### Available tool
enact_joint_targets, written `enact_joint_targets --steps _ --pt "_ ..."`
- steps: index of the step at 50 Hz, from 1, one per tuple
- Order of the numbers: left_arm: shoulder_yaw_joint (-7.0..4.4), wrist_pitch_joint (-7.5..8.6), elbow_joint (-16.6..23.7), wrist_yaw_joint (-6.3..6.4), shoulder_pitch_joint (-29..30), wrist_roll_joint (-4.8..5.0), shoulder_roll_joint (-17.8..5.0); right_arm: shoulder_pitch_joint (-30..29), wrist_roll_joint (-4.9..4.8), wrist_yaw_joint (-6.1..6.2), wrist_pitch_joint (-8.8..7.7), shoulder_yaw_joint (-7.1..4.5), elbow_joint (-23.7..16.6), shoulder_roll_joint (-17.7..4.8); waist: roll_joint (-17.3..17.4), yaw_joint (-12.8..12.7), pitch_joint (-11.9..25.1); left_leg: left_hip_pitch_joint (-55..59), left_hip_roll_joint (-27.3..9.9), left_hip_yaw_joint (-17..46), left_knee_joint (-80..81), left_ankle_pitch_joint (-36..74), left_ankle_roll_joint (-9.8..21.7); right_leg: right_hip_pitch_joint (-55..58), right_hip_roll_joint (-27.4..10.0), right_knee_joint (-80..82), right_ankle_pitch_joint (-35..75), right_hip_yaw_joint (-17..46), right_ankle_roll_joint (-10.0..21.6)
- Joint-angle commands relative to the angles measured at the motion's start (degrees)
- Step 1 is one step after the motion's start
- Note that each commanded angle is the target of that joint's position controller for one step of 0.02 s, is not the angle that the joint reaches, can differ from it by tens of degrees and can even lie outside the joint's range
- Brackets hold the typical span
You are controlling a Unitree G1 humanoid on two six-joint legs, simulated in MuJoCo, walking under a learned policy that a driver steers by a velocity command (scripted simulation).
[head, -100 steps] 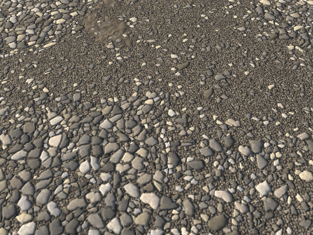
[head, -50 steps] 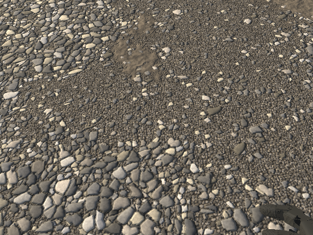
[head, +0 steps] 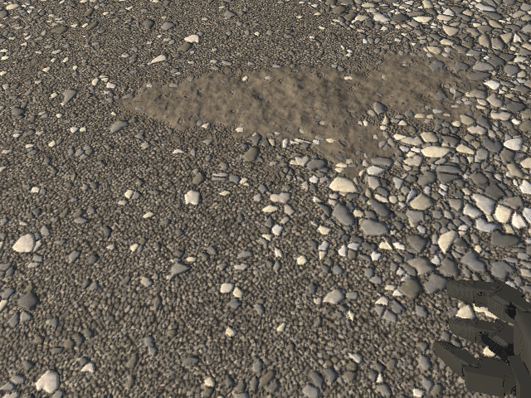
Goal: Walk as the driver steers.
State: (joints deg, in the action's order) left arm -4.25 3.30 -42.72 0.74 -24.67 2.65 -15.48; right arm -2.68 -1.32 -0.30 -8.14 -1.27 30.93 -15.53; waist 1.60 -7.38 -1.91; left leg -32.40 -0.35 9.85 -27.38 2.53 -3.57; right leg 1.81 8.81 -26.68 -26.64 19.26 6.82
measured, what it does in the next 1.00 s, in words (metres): walks ahead, turning right: left foot, then right foot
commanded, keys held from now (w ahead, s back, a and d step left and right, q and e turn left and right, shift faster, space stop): w+e+shift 0.54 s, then w+shift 0.46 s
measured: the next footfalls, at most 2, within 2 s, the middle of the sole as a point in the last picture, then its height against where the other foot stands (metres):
left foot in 0.04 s outside the picture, level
right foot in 0.52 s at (392, 366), level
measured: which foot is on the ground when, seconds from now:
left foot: up 0.00-0.02, down 0.04-0.52, up 0.54-0.96, down 0.98-1.00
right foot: down 0.00-0.02, up 0.04-0.50, down 0.52-1.00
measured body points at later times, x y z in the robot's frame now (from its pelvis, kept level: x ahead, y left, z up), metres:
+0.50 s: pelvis +0.41 -0.03 -0.03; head +0.42 -0.06 +0.42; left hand +0.74 +0.04 -0.06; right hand +0.25 -0.26 -0.16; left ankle +0.21 +0.18 -0.70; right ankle +0.54 -0.16 -0.71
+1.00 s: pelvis +0.82 -0.25 -0.02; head +0.85 -0.28 +0.43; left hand +1.00 -0.03 -0.14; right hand +0.85 -0.58 -0.08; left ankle +1.02 -0.27 -0.73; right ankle +0.55 -0.16 -0.70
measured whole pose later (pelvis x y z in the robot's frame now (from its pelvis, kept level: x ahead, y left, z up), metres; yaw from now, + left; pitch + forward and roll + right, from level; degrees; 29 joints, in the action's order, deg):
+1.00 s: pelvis +0.82 -0.25 -0.02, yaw -43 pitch +2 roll +1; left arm -3.0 2.8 -47.9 0.1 -25.7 -0.7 -16.4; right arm 1.6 -1.4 -1.7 -6.9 -0.7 34.7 -15.4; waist -0.5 -3.7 -2.1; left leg -33.3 0.1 -1.9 -32.9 -3.6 1.5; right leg 6.6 2.6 -34.6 -29.1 7.5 5.0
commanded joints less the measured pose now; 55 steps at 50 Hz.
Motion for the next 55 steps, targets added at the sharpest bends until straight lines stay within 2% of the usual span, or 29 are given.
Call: enact_joint_targets --steps 1,2,3,4,5,6,7,11,18,21,23,24,25,26,27,28,29,31,34,38,42,45,47,49,50,51,52,54,55 --pt "-2.10 -0.08 3.5 -0.11 4.8 -1.33 -7.7 12.8 -1.45 0.74 -1.22 -5.83 -1.2 -11.2 -8.3 13.1 9.4 30.7 -0.2 -3.5 -1.9 -5.1 2.8 -12.5 -7.7 -13.5 33.2 5.8 0.5" --pt "-0.33 -0.26 5.6 -0.70 6.3 -3.44 -3.2 27.5 -1.21 1.45 -0.43 -6.19 0.9 -13.1 -4.4 18.8 20.6 50.9 -9.2 5.0 -7.9 -17.7 5.1 -23.2 -5.9 -33.3 23.9 1.4 -1.0" --pt "1.73 0.45 8.3 -1.08 -5.4 0.46 2.7 29.5 1.84 0.20 -0.33 -6.44 2.5 -18.0 25.4 10.4 28.5 65.7 -23.9 42.5 7.3 -43.6 15.6 -42.9 -0.1 -52.4 -8.0 -4.4 -3.2" --pt "1.85 -0.02 6.9 -0.25 -3.3 2.56 -2.6 25.6 1.61 -0.20 0.16 -5.87 1.3 -12.8 23.6 12.1 22.2 61.0 -24.2 48.8 11.3 -59.7 15.1 -51.2 -7.5 -58.7 -0.8 -7.4 -3.4" --pt "1.05 -0.38 7.4 -0.13 4.1 0.92 -6.8 22.6 1.12 0.32 0.85 -5.00 0.9 -8.2 14.0 14.3 13.0 53.0 -21.1 37.1 11.5 -52.1 12.9 -52.9 -9.1 -59.1 4.0 -10.2 -3.7" --pt "0.62 -0.51 8.0 -0.26 8.6 -0.75 -7.7 21.7 1.64 0.52 1.52 -4.74 2.2 -7.8 3.4 14.0 7.8 45.2 -18.5 26.7 11.1 -38.4 11.4 -50.6 -11.0 -57.1 6.8 -11.8 -3.7" --pt "0.44 -0.30 9.4 -0.57 12.6 -1.89 -7.0 21.2 2.31 0.49 1.79 -4.66 3.6 -7.7 -0.6 13.2 3.6 38.6 -16.3 19.1 11.4 -27.9 10.7 -48.9 -12.9 -54.0 8.3 -12.1 -3.4" --pt "0.95 -2.32 11.7 -1.76 13.3 0.32 -2.9 19.3 0.89 -0.22 1.09 -3.31 8.3 -3.2 3.3 8.9 -1.0 29.7 -13.8 3.6 14.6 -15.0 10.4 -48.4 -18.2 -50.2 9.3 -12.7 -2.5" --pt "1.65 -1.48 14.7 -3.71 22.9 -0.53 -3.5 20.3 2.09 0.72 1.04 -3.99 11.5 -9.5 -1.0 9.7 -7.7 27.9 -11.8 -16.1 20.2 2.0 8.1 -49.0 -17.1 -32.0 29.6 -18.8 -3.3" --pt "1.28 -0.38 16.1 -5.40 28.3 -0.34 -4.6 23.7 2.10 1.26 1.92 -4.19 13.2 -12.3 -1.1 10.5 -7.1 32.5 -10.4 -22.2 17.0 28.7 4.5 -39.9 -11.0 -20.0 30.4 -27.5 -0.3" --pt "-0.25 -0.56 15.7 -5.61 23.9 0.11 -7.5 24.6 2.01 2.24 3.04 -5.05 13.3 -16.4 4.7 5.9 -2.2 36.8 -12.4 -23.2 6.4 59.4 4.1 -31.1 -5.8 -19.7 24.5 -31.4 1.1" --pt "-1.73 -1.19 13.9 -5.39 14.9 0.58 -10.0 22.5 1.99 2.52 3.71 -5.43 12.5 -17.8 7.3 0.3 2.5 35.8 -13.8 -22.8 -4.5 68.5 4.8 -21.5 -4.4 -20.7 20.6 -31.0 2.6" --pt "-4.10 -2.02 10.0 -4.78 0.2 0.52 -14.3 18.7 1.72 2.32 3.78 -5.56 10.6 -17.8 7.4 -6.9 8.9 28.0 -13.8 -21.3 -20.0 67.8 5.8 -3.5 -4.2 -18.5 19.9 -27.7 5.5" --pt "-5.27 -2.74 6.0 -3.56 -9.8 0.81 -16.2 16.1 0.91 1.96 2.96 -4.67 9.7 -14.1 -0.8 -10.2 9.6 13.4 -6.2 -21.3 -43.1 25.0 4.4 13.4 -7.6 -10.5 24.4 -19.7 8.3" --pt "-4.42 -2.49 7.0 -3.25 -5.0 -0.54 -18.7 21.6 2.78 0.84 0.47 -1.21 6.7 -2.7 -22.5 0.8 11.0 -6.6 3.6 -14.4 -65.5 -35.4 3.3 23.3 -14.2 -11.1 27.7 0.6 14.1" --pt "-3.45 -1.03 10.2 -3.05 -2.0 -2.50 -15.7 22.7 -0.11 -0.03 -2.22 -0.68 3.0 -5.8 -19.1 1.7 24.8 -16.6 3.4 -1.3 -68.9 -33.3 5.2 29.0 -24.6 5.4 -4.5 28.9 22.9" --pt "-2.95 0.13 9.6 -2.97 -2.5 -2.59 -11.9 14.7 -1.82 0.07 -3.05 -1.54 2.7 -10.3 -6.7 -0.6 16.4 -17.6 0.2 -1.2 -62.8 -26.8 7.0 20.6 -24.3 13.2 -11.4 30.1 17.9" --pt "-1.60 2.08 8.8 -3.34 5.0 -2.78 -9.0 15.0 -0.69 0.82 -1.89 -1.18 4.2 -7.8 5.7 6.9 3.8 -11.1 -4.5 -1.7 -51.7 -20.7 6.0 -0.8 -21.5 14.0 -1.7 20.0 14.1" --pt "-0.20 2.32 7.9 -2.39 10.0 -2.92 -5.6 18.8 0.78 0.55 1.42 -1.53 6.3 -7.1 0.7 11.5 -2.0 -3.3 -8.8 -3.6 -42.9 -18.1 2.8 -18.7 -15.4 15.4 7.3 4.8 11.7" --pt "0.00 2.67 5.0 -0.44 5.7 -2.42 -5.7 5.7 2.60 0.14 1.35 0.35 1.9 -2.9 -1.3 5.9 -5.7 -1.5 -7.8 -8.2 -22.3 2.7 0.0 -25.6 -10.0 16.5 19.1 -7.8 9.1" --pt "-0.47 3.12 1.6 -0.82 -0.3 -0.95 -7.8 -2.3 0.54 -1.01 0.33 0.11 -0.1 -3.5 -2.8 0.8 -5.9 4.1 -4.0 -9.8 -5.3 13.9 1.2 -18.6 -13.1 18.8 17.5 -8.0 7.6" --pt "-0.41 1.69 -1.4 -0.45 -2.9 -1.13 -7.4 -4.1 -0.10 -2.03 -0.05 -0.93 -1.2 -5.7 -4.9 1.4 -5.9 -1.9 -2.9 -9.3 0.7 8.5 4.0 -2.0 -17.6 15.0 30.0 -7.1 5.9" --pt "-0.92 0.48 -1.9 -0.21 -1.6 -2.84 -9.7 3.5 -0.49 -1.91 0.17 -2.54 0.1 -8.7 -8.2 6.6 0.6 4.7 0.6 -11.6 -1.7 -0.4 6.2 5.6 -19.1 5.8 56.6 -7.5 4.0" --pt "-0.81 -0.46 -0.5 -0.42 4.8 -4.88 -11.0 26.6 -1.38 -0.44 1.77 -4.19 4.4 -12.2 -10.3 20.5 13.9 33.3 -2.1 -10.3 -8.4 -6.8 9.2 -5.9 -16.8 -21.5 67.4 -10.3 1.3" --pt "1.59 0.76 0.1 -0.87 -7.0 -3.81 -0.9 32.5 1.21 -0.50 1.73 -5.20 6.6 -16.8 10.6 13.8 26.1 59.6 -16.7 16.9 -7.8 -26.4 19.1 -29.5 -7.8 -48.4 29.0 -11.5 -2.4" --pt "2.95 1.94 -0.8 -1.55 -7.9 -0.90 -0.7 37.5 1.14 -1.69 1.20 -4.74 8.8 -13.5 21.2 15.9 32.7 66.0 -20.7 41.8 8.3 -48.3 20.9 -39.5 -3.0 -57.1 0.7 -6.9 -2.6" --pt "1.66 2.33 1.1 -1.40 1.7 1.34 -6.1 33.2 0.95 -1.15 1.35 -3.77 8.7 -9.0 14.4 17.2 20.8 60.0 -19.8 37.1 11.6 -48.6 17.6 -46.5 -7.2 -58.8 2.8 -9.0 -1.3" --pt "2.15 3.54 4.9 -1.44 14.3 -0.53 -5.7 27.3 2.12 -1.30 1.58 -3.24 9.4 -7.8 -2.0 14.7 6.3 40.3 -15.2 22.2 12.2 -29.8 16.3 -45.9 -11.0 -52.6 6.7 -12.0 -0.7" --pt "1.99 3.52 5.0 -1.65 13.6 -1.05 -4.6 24.7 2.87 -1.54 1.22 -2.63 9.5 -6.0 -1.3 11.0 4.0 33.4 -13.1 17.3 13.2 -25.3 16.4 -42.8 -13.4 -48.7 8.9 -11.5 -0.6"
Velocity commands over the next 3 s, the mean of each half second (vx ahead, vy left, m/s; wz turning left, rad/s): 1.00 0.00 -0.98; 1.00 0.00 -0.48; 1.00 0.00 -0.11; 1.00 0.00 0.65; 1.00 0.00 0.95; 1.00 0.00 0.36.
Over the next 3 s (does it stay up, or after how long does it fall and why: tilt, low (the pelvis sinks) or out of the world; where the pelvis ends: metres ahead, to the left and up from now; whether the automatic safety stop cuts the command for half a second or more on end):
stays up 2.34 -1.00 0.01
